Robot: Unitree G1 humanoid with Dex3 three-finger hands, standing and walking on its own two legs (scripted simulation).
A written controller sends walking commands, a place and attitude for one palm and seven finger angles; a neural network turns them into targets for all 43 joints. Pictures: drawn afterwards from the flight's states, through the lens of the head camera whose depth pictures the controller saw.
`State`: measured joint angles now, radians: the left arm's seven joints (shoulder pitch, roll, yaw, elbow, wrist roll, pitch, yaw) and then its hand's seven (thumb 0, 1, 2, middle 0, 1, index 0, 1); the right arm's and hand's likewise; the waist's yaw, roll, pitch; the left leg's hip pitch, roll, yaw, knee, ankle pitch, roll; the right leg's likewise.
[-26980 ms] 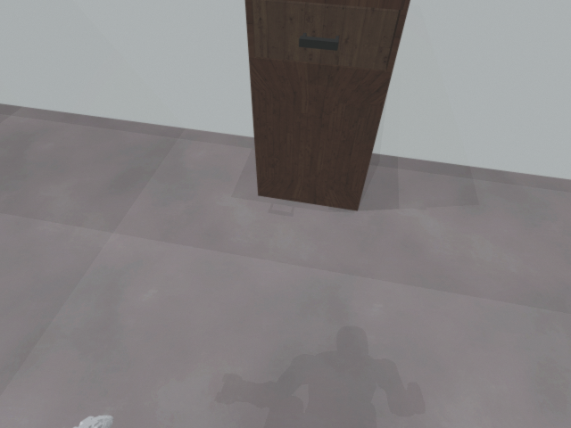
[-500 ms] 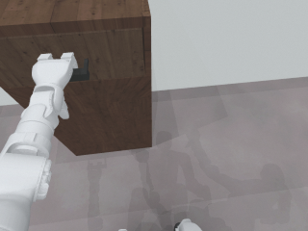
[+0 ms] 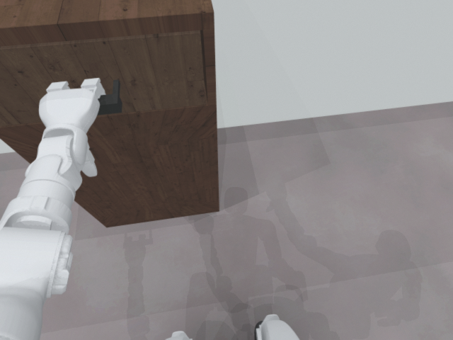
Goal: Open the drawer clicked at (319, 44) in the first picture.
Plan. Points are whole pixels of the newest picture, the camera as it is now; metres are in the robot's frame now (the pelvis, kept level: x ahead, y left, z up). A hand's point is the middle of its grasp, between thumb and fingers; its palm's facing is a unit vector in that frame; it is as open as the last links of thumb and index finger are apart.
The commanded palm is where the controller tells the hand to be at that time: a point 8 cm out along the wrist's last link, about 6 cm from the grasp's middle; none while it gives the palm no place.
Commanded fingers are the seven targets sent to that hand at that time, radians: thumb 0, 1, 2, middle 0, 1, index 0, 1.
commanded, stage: lower the fingers behind the handle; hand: left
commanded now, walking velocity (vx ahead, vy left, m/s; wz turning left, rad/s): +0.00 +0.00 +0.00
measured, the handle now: (87, 97) +0.56 +0.24 +0.06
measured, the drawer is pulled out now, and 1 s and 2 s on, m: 0.00 0.00 0.12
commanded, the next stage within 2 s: close the thumb around the handle in 0.10 s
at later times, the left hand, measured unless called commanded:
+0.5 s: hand (84, 130) +0.49 +0.24 +0.04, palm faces -0.03 -0.01 -1.00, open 11.4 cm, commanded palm +0.46 +0.25 +0.09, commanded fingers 0.00 0.40 0.68 -0.36 -1.30 -0.36 -1.30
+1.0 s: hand (84, 130) +0.49 +0.24 +0.04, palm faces -0.04 -0.01 -1.00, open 6.3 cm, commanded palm +0.46 +0.24 +0.09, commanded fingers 0.00 0.90 0.90 -0.40 -1.35 -0.40 -1.35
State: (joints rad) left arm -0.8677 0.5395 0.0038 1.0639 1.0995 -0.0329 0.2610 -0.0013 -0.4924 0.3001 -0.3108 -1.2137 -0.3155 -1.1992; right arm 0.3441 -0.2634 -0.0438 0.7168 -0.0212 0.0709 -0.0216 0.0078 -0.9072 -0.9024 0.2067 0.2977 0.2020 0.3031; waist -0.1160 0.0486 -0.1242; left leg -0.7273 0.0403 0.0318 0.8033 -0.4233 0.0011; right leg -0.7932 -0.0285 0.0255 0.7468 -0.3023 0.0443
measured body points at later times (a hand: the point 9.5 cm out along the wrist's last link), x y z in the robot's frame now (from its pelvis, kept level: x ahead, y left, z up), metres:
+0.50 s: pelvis +0.01 +0.00 +0.00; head +0.11 +0.00 +0.44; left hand +0.49 +0.24 +0.10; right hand +0.03 -0.28 -0.13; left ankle -0.03 +0.12 -0.70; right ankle +0.02 -0.15 -0.70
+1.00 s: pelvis +0.01 +0.00 +0.00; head +0.11 +0.00 +0.44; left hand +0.49 +0.24 +0.10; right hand +0.04 -0.28 -0.13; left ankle -0.03 +0.12 -0.70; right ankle +0.02 -0.15 -0.70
